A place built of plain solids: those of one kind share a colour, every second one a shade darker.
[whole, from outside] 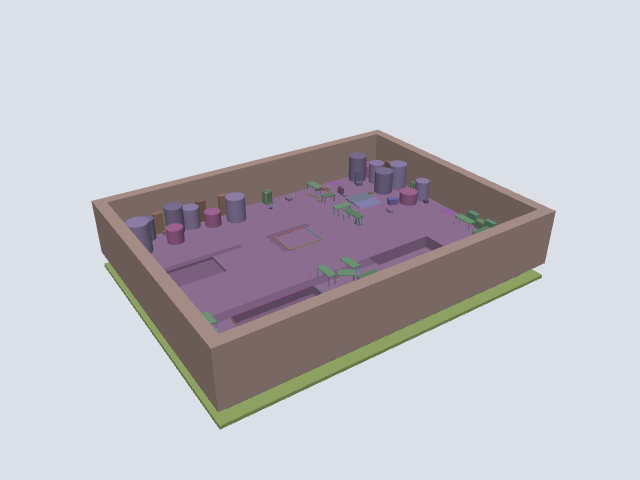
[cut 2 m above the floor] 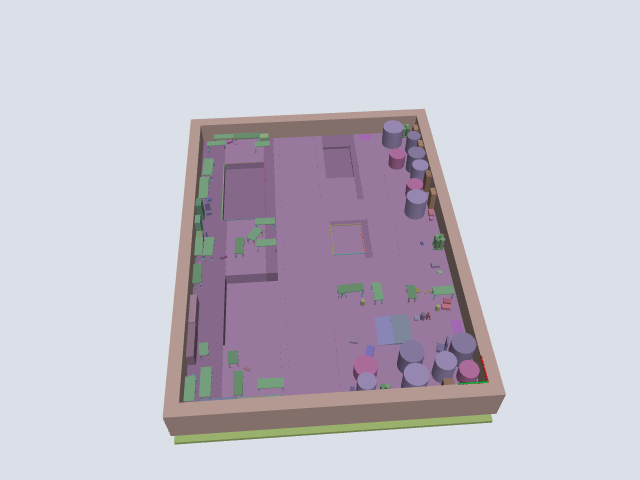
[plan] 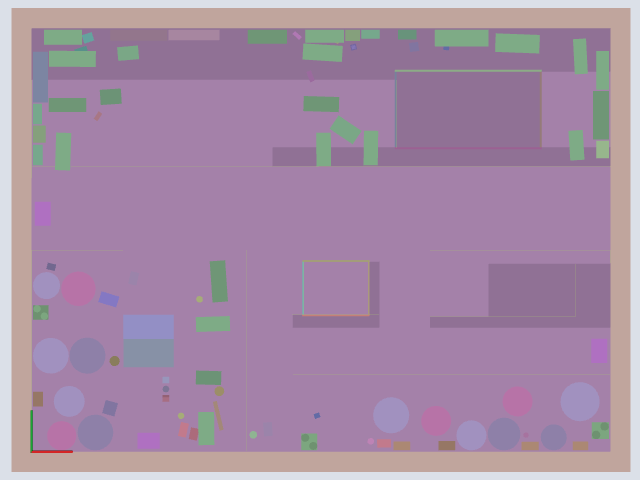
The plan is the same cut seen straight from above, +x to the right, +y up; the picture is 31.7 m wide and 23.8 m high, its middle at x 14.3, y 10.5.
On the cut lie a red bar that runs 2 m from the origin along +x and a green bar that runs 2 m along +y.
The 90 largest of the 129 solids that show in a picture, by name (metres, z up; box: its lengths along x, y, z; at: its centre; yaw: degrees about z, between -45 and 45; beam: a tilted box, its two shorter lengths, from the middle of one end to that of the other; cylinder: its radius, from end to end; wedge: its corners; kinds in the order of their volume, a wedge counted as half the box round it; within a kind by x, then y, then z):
{
 "floor_1": {"box": [4.55, 10.0, 1.0], "at": [2.27, 5.0, -0.5]},
 "floor_2": {"box": [5.4, 4.3, 2.1], "at": [2.7, 16.3, -1.05]},
 "floor_3": {"box": [2.5, 10.0, 1.0], "at": [5.8, 5.0, -0.5]},
 "floor_4": {"box": [6.54, 4.3, 0.97], "at": [8.67, 16.3, -1.61]},
 "floor_5": {"box": [3.6, 10.0, 1.0], "at": [8.85, 5.0, -0.5]},
 "floor_6": {"box": [18.1, 0.39, 2.1], "at": [9.05, 18.64, -1.05]},
 "floor_7": {"box": [2.3, 10.0, 1.0], "at": [11.8, 5.0, -0.5]},
 "floor_8": {"box": [0.55, 2.62, 2.1], "at": [13.22, 8.11, -1.05]},
 "floor_9": {"box": [28.7, 3.6, 1.0], "at": [14.35, 11.8, -0.5]},
 "floor_10": {"box": [28.7, 0.55, 2.1], "at": [14.35, 13.88, -1.05]},
 "floor_11": {"box": [28.7, 2.16, 2.1], "at": [14.35, 19.92, -1.05]},
 "floor_12": {"box": [6.16, 3.35, 2.1], "at": [15.02, 16.77, -1.05]},
 "floor_13": {"box": [3.18, 2.62, 2.1], "at": [15.09, 8.11, -1.05]},
 "floor_14": {"box": [4.3, 0.65, 2.1], "at": [15.1, 6.47, -1.05]},
 "floor_15": {"box": [4.3, 0.58, 2.1], "at": [15.1, 9.71, -1.05]},
 "floor_16": {"box": [0.57, 2.62, 2.1], "at": [16.96, 8.11, -1.05]},
 "floor_17": {"box": [2.5, 3.85, 1.0], "at": [18.5, 8.07, -0.5]},
 "floor_18": {"box": [16.76, 0.95, 2.1], "at": [20.32, 14.62, -1.05]},
 "floor_19": {"box": [15.75, 3.85, 1.0], "at": [20.82, 1.93, -0.5]},
 "floor_20": {"box": [15.75, 2.3, 1.0], "at": [20.82, 5.0, -0.5]},
 "floor_21": {"box": [2.9, 2.62, 2.1], "at": [21.2, 8.01, -1.05]},
 "floor_22": {"box": [7.1, 3.74, 1.45], "at": [21.65, 16.97, -1.38]},
 "floor_23": {"box": [8.95, 0.55, 2.1], "at": [24.23, 6.42, -1.05]},
 "floor_24": {"box": [8.95, 0.68, 2.1], "at": [24.23, 9.66, -1.05]},
 "floor_25": {"box": [4.3, 2.62, 1.87], "at": [24.8, 8.01, -1.17]},
 "floor_26": {"box": [3.5, 3.74, 2.1], "at": [26.95, 16.97, -1.05]},
 "floor_27": {"box": [1.75, 2.62, 2.1], "at": [27.82, 8.01, -1.05]},
 "wall_1": {"box": [1.0, 21.0, 5.0], "at": [-0.5, 10.5, 1.5]},
 "wall_2": {"box": [30.7, 1.0, 5.0], "at": [14.35, -0.5, 1.5]},
 "wall_3": {"box": [30.7, 1.0, 5.0], "at": [14.35, 21.5, 1.5]},
 "wall_4": {"box": [1.0, 21.0, 5.0], "at": [29.2, 10.5, 1.5]},
 "floor_base_1": {"box": [30.7, 23.0, 0.3], "at": [14.35, 10.5, -2.35]},
 "vat_1": {"cylinder": 0.67, "from": [0.74, 8.24, 0.0], "to": [0.74, 8.24, 1.93]},
 "vat_2": {"cylinder": 0.89, "from": [0.95, 4.76, 0.0], "to": [0.95, 4.76, 2.54]},
 "vat_3": {"cylinder": 0.77, "from": [1.87, 2.5, 0.0], "to": [1.87, 2.5, 2.06]},
 "vat_4": {"cylinder": 0.9, "from": [2.77, 4.76, 0.0], "to": [2.77, 4.76, 2.21]},
 "vat_5": {"cylinder": 0.89, "from": [3.17, 0.95, 0.0], "to": [3.17, 0.95, 2.63]},
 "vat_6": {"cylinder": 0.9, "from": [17.83, 1.81, 0.0], "to": [17.83, 1.81, 2.3]},
 "vat_7": {"cylinder": 0.74, "from": [21.81, 0.81, 0.0], "to": [21.81, 0.81, 1.93]},
 "vat_8": {"cylinder": 0.81, "from": [23.43, 0.88, 0.0], "to": [23.43, 0.88, 2.51]},
 "vat_9": {"cylinder": 0.65, "from": [25.89, 0.71, 0.0], "to": [25.89, 0.71, 1.92]},
 "vat_10": {"cylinder": 0.97, "from": [27.2, 2.48, 0.0], "to": [27.2, 2.48, 2.8]},
 "tank_low_1": {"cylinder": 0.72, "from": [1.5, 0.8, 0.0], "to": [1.5, 0.8, 1.22]},
 "tank_low_2": {"cylinder": 0.85, "from": [2.32, 8.08, 0.0], "to": [2.32, 8.08, 1.14]},
 "tank_low_3": {"cylinder": 0.74, "from": [20.06, 1.53, 0.0], "to": [20.06, 1.53, 1.3]},
 "tank_low_4": {"cylinder": 0.74, "from": [24.1, 2.5, 0.0], "to": [24.1, 2.5, 1.34]},
 "bar_rack_1": {"box": [2.83, 0.55, 1.22], "at": [5.32, 20.66, 0.61]},
 "bar_rack_2": {"box": [2.52, 0.52, 1.27], "at": [8.05, 20.67, 0.64]},
 "control_cabinet_1": {"box": [0.49, 0.73, 1.84], "at": [0.32, 2.61, 0.92]},
 "control_cabinet_2": {"box": [0.83, 0.44, 2.0], "at": [18.36, 0.29, 1.0]},
 "control_cabinet_3": {"box": [0.83, 0.47, 2.02], "at": [20.59, 0.3, 1.01]},
 "control_cabinet_4": {"box": [0.85, 0.43, 1.97], "at": [24.72, 0.28, 0.98]},
 "control_cabinet_5": {"box": [0.77, 0.44, 1.79], "at": [27.22, 0.29, 0.9]},
 "tool_cabinet_1": {"box": [0.45, 1.02, 1.08], "at": [0.29, 16.75, 0.54]},
 "tool_cabinet_2": {"box": [0.49, 1.02, 1.06], "at": [0.32, 14.71, 0.53]},
 "tool_cabinet_3": {"box": [0.92, 0.45, 1.74], "at": [16.8, 20.7, 0.87]},
 "tool_cabinet_4": {"box": [0.92, 0.49, 1.92], "at": [18.62, 20.68, 0.96]},
 "keg_stack_1": {"cylinder": 0.18, "from": [0.28, 6.73, 0.14], "to": [0.28, 6.73, 1.19]},
 "keg_stack_2": {"cylinder": 0.18, "from": [0.28, 7.09, 0.14], "to": [0.28, 7.09, 1.19]},
 "keg_stack_3": {"box": [0.77, 0.72, 0.19], "at": [0.46, 6.91, 0.05]},
 "keg_stack_4": {"cylinder": 0.18, "from": [0.64, 6.73, 0.14], "to": [0.64, 6.73, 1.19]},
 "keg_stack_5": {"cylinder": 0.18, "from": [0.64, 7.09, 0.14], "to": [0.64, 7.09, 1.19]},
 "keg_stack_6": {"cylinder": 0.2, "from": [13.56, 0.29, 0.14], "to": [13.56, 0.29, 1.21]},
 "keg_stack_7": {"cylinder": 0.2, "from": [13.56, 0.69, 0.14], "to": [13.56, 0.69, 1.21]},
 "keg_stack_8": {"box": [0.8, 0.84, 0.19], "at": [13.77, 0.49, 0.05]},
 "keg_stack_9": {"cylinder": 0.2, "from": [13.96, 0.29, 0.14], "to": [13.96, 0.29, 1.21]},
 "keg_stack_10": {"cylinder": 0.2, "from": [13.96, 0.69, 0.14], "to": [13.96, 0.69, 1.21]},
 "keg_stack_11": {"cylinder": 0.21, "from": [27.99, 0.84, 0.14], "to": [27.99, 0.84, 1.09]},
 "keg_stack_12": {"cylinder": 0.21, "from": [27.99, 1.26, 0.14], "to": [27.99, 1.26, 1.09]},
 "keg_stack_13": {"box": [0.86, 0.84, 0.19], "at": [28.2, 1.05, 0.05]},
 "keg_stack_14": {"cylinder": 0.21, "from": [28.41, 0.84, 0.14], "to": [28.41, 0.84, 1.09]},
 "keg_stack_15": {"cylinder": 0.21, "from": [28.41, 1.26, 0.14], "to": [28.41, 1.26, 1.09]},
 "board_stack_1": {"box": [0.74, 2.52, 0.69], "at": [0.44, 18.57, 0.34]},
 "offcut_bin_1": {"box": [0.63, 0.85, 0.73], "at": [0.39, 15.75, 0.36]},
 "offcut_bin_2": {"box": [0.73, 0.56, 0.78], "at": [15.92, 20.65, 0.39]},
 "offcut_bin_3": {"box": [0.63, 0.87, 0.7], "at": [28.32, 14.99, 0.35]},
 "workbench_top_1": {"box": [0.75, 1.86, 0.07], "at": [1.56, 14.89, 0.9], "yaw": -1.8},
 "workbench_top_2": {"box": [1.89, 0.75, 0.07], "at": [1.56, 20.55, 0.87]},
 "workbench_top_3": {"box": [2.32, 0.79, 0.07], "at": [2.03, 19.48, 0.84], "yaw": -0.4},
 "workbench_top_4": {"box": [0.77, 2.05, 0.06], "at": [9.28, 8.45, 0.96], "yaw": 3.9},
 "workbench_top_5": {"box": [1.95, 0.7, 0.07], "at": [11.69, 20.58, 0.85]},
 "workbench_top_6": {"box": [1.96, 0.8, 0.07], "at": [14.43, 19.79, 0.88], "yaw": -3.7},
 "workbench_top_7": {"box": [2.68, 0.84, 0.07], "at": [21.32, 20.51, 0.93]},
 "workbench_top_8": {"box": [2.19, 0.92, 0.07], "at": [24.09, 20.25, 0.85], "yaw": -2.1},
 "workbench_top_9": {"box": [0.79, 2.4, 0.07], "at": [28.23, 16.69, 0.86]},
 "step_hump_1": {"box": [2.5, 1.4, 0.2], "at": [5.8, 4.89, 0.05]},
 "pump_skid_1": {"box": [0.93, 0.56, 0.58], "at": [3.83, 7.56, 0.29], "yaw": -17.0},
 "ramp_hump_ramp_1": {"wedge": [[4.55, 5.59, -0.05], [4.55, 5.59, 0.15], [4.55, 6.79, -0.05], [4.55, 6.79, 0.0], [7.05, 5.59, -0.05], [7.05, 5.59, 0.15], [7.05, 6.79, -0.05], [7.05, 6.79, 0.0]]},
 "hand_truck_1": {"box": [0.63, 0.14, 1.11], "at": [3.82, 1.9, 0.85], "yaw": -15.6},
 "hand_truck_2": {"box": [0.63, 0.68, 0.3], "at": [3.89, 2.16, 0.15], "yaw": -15.6}
}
